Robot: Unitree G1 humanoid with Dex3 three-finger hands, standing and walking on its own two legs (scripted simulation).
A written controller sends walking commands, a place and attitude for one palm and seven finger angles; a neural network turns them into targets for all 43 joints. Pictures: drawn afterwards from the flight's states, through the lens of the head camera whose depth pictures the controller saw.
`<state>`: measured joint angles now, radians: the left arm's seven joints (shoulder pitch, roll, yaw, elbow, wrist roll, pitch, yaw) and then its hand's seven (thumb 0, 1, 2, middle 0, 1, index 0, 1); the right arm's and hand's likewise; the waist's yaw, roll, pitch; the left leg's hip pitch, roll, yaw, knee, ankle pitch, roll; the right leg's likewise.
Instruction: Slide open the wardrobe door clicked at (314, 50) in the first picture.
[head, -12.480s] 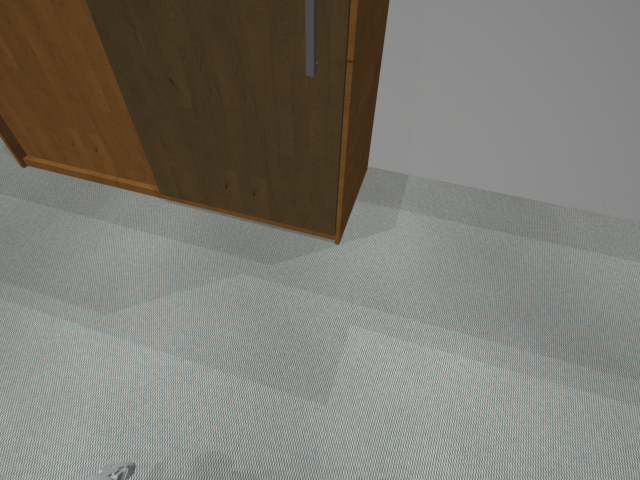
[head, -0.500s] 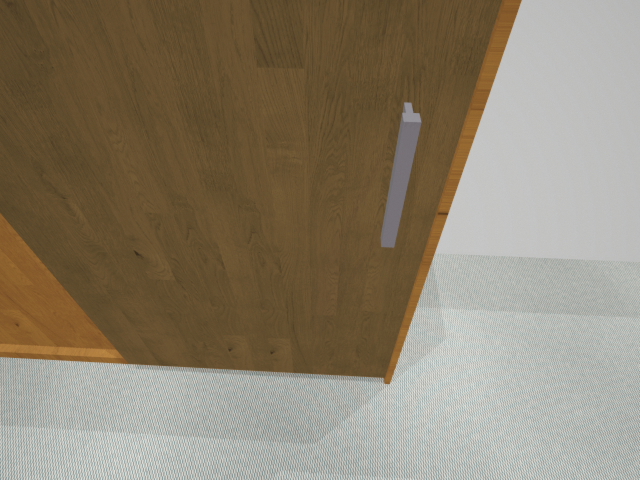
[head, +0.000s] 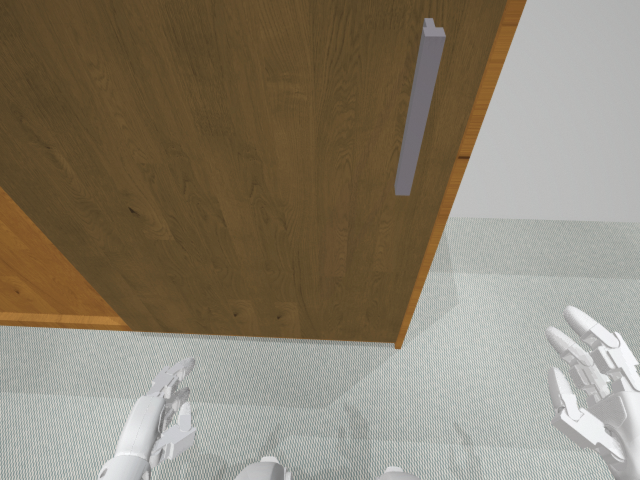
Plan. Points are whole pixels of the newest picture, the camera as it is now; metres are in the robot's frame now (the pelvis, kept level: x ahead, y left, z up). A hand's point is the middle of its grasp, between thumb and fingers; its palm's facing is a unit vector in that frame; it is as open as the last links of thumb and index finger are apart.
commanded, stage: raise the hand with hooked fingers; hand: right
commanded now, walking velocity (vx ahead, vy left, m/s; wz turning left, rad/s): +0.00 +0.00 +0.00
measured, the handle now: (413, 117) +0.56 -0.10 +0.15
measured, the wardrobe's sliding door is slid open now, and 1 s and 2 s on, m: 0.00 0.00 0.00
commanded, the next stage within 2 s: move the hooked fingers beside the handle in 1.80 s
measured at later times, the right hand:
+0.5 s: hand (597, 389) +0.22 -0.26 +0.07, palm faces +0.05 +1.00 -0.05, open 10.9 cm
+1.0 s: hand (638, 326) +0.26 -0.28 +0.13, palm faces +0.07 +1.00 -0.05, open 13.6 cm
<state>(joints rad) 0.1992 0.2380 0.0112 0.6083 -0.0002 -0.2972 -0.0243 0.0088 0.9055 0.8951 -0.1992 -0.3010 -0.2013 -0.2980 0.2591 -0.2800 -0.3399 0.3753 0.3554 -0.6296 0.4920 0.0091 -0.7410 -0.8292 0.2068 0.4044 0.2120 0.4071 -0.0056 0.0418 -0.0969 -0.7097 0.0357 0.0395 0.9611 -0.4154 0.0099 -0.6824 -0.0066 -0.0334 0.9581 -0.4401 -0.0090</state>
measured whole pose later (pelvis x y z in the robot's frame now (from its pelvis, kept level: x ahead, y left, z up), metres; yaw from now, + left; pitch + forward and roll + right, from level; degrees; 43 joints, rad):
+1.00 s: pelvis +0.02 -0.01 +0.03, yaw -1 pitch +3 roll +2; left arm 0.24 0.25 -0.07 0.60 -0.04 -0.31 0.10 0.01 0.90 0.90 -0.20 -0.30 -0.20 -0.30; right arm 0.12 -0.38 -0.40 0.12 0.37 -0.12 0.44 0.00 0.41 -0.34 0.29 1.14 0.30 1.14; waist -0.04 -0.03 -0.05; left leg -0.42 0.02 0.08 0.71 -0.35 -0.01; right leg -0.44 -0.01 0.01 0.78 -0.40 -0.02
